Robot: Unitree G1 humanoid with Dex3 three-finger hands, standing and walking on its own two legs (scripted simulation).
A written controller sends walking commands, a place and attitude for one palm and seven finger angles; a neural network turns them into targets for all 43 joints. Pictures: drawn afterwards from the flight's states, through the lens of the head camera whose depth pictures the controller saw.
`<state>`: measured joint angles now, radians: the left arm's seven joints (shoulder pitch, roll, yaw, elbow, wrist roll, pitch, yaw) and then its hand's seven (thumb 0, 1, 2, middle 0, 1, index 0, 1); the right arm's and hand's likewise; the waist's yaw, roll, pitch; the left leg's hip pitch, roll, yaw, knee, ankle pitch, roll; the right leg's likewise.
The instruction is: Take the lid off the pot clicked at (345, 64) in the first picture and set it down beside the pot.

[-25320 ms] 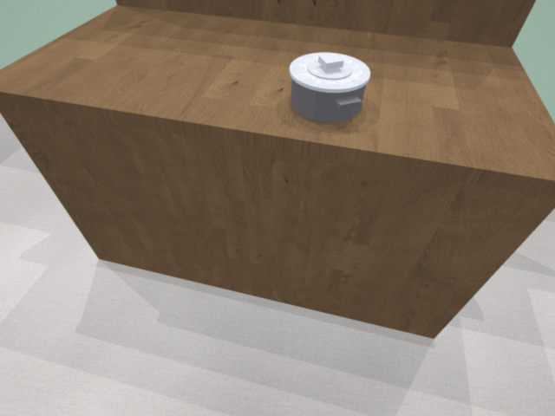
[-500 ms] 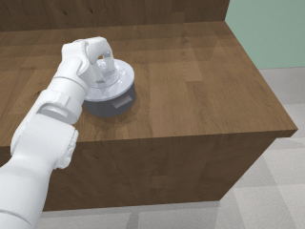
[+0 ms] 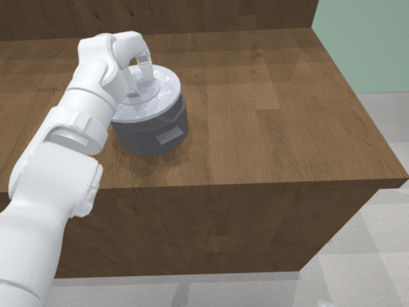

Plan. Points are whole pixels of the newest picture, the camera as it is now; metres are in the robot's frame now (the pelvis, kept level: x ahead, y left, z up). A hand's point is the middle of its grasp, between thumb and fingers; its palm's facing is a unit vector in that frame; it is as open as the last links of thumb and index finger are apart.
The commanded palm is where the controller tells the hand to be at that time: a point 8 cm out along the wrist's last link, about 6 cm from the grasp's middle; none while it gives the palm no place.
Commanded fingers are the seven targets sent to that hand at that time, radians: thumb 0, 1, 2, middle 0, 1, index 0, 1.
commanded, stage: lift the lid straight up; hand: left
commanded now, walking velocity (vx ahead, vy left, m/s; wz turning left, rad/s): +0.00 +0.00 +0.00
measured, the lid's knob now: (134, 81) +0.51 +0.12 +0.19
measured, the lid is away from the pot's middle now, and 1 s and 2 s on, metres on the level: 0.01 0.03 0.08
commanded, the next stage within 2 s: move the lid sideways beside the pot in 1.30 s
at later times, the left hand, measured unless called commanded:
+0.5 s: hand (124, 55) +0.48 +0.12 +0.26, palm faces -0.26 -0.12 -0.96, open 7.2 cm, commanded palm +0.47 +0.12 +0.33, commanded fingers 0.00 0.67 0.94 -0.81 -1.07 -0.87 -1.08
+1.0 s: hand (107, 35) +0.48 +0.13 +0.30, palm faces -0.20 -0.13 -0.97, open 7.2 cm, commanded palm +0.47 +0.13 +0.37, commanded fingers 0.00 0.67 0.94 -0.81 -1.07 -0.87 -1.08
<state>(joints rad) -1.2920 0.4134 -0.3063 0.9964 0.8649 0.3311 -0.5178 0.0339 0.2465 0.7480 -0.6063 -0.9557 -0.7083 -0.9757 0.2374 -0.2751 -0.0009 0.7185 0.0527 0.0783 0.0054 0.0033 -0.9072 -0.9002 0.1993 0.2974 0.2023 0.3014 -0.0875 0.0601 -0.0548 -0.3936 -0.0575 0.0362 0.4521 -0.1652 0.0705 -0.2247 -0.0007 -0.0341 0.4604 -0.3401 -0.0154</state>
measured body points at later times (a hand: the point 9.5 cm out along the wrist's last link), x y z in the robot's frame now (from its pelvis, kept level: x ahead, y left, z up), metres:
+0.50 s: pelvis -0.01 +0.00 +0.00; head +0.02 -0.02 +0.45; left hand +0.49 +0.12 +0.31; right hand +0.08 -0.26 -0.13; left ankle +0.04 +0.08 -0.74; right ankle -0.07 -0.11 -0.74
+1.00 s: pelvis -0.01 +0.00 +0.00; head +0.02 -0.01 +0.45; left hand +0.48 +0.14 +0.35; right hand +0.10 -0.26 -0.12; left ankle +0.04 +0.08 -0.74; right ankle -0.07 -0.11 -0.74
